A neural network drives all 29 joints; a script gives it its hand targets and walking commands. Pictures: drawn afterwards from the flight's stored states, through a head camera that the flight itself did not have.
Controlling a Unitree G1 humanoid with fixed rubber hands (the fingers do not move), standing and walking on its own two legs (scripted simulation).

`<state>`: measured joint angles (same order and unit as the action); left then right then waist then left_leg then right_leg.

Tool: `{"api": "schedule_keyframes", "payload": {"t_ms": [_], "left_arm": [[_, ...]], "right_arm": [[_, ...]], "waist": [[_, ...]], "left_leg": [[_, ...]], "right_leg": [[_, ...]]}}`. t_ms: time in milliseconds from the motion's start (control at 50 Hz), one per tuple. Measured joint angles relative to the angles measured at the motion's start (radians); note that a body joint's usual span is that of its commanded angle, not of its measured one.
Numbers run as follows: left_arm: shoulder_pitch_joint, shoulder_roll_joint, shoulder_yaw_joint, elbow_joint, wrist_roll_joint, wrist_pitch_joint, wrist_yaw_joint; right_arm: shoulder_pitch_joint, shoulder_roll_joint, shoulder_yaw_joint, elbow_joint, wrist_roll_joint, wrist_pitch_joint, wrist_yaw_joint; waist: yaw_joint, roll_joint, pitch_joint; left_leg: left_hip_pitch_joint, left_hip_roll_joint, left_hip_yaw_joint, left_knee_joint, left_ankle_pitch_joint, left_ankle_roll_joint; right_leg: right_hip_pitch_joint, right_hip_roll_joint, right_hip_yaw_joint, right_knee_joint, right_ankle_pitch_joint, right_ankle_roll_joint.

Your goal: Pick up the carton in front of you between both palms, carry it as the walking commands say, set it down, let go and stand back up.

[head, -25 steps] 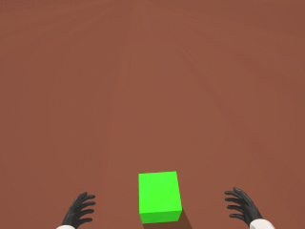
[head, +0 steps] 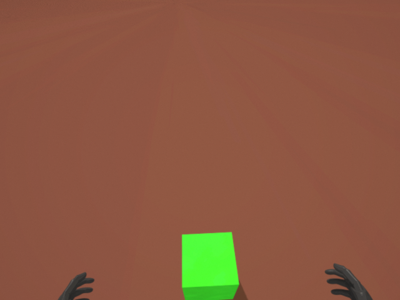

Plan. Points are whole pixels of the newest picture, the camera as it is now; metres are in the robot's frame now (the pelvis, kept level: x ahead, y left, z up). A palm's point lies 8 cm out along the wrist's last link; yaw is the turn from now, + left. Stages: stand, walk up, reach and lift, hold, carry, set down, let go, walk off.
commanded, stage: stand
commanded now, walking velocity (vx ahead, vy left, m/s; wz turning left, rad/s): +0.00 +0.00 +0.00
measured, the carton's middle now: (208, 267) +0.38 -0.01 -0.65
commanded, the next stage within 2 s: none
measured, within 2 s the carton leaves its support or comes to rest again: neither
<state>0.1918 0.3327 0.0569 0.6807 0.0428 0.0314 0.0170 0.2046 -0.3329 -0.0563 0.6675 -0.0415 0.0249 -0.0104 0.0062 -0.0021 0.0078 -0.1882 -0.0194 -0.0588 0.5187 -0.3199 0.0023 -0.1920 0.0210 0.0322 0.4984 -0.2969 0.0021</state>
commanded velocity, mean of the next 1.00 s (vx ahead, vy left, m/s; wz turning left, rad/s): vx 0.00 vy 0.00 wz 0.00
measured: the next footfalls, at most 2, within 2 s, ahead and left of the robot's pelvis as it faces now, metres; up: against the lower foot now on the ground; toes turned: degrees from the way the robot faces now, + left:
none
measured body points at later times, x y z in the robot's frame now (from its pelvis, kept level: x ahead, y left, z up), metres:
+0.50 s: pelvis +0.00 +0.00 +0.01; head +0.00 +0.01 +0.46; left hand +0.13 +0.30 -0.10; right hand +0.13 -0.29 -0.09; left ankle -0.03 +0.12 -0.74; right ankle -0.02 -0.12 -0.74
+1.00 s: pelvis -0.01 +0.00 +0.01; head -0.02 +0.01 +0.46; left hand +0.09 +0.31 -0.11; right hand +0.09 -0.31 -0.10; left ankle -0.03 +0.12 -0.74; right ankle -0.02 -0.12 -0.74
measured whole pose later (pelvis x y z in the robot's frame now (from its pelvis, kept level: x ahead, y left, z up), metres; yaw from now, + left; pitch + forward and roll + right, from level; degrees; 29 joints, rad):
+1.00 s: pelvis -0.01 +0.00 +0.01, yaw +0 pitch -2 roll +0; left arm 0.15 0.37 0.01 0.98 0.02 -0.01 0.01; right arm 0.16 -0.38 -0.01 0.95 -0.02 -0.01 -0.02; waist 0.01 0.00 0.02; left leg -0.11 -0.03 -0.05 0.38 -0.23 0.01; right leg -0.12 0.01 0.04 0.37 -0.21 0.01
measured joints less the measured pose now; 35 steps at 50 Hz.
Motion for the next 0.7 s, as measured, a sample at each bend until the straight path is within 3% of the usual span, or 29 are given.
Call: {"api": "schedule_keyframes", "payload": {"t_ms": [700], "left_arm": [[-0.043,0.028,-0.037,0.236,-0.015,-0.034,0.003]], "right_arm": [[-0.035,-0.031,0.043,0.210,0.014,-0.033,-0.012]], "waist": [[0.003,-0.002,0.006]], "left_leg": [[0.073,-0.010,0.003,-0.107,0.061,0.008]], "right_leg": [[0.068,-0.014,0.004,-0.096,0.053,0.007]]}}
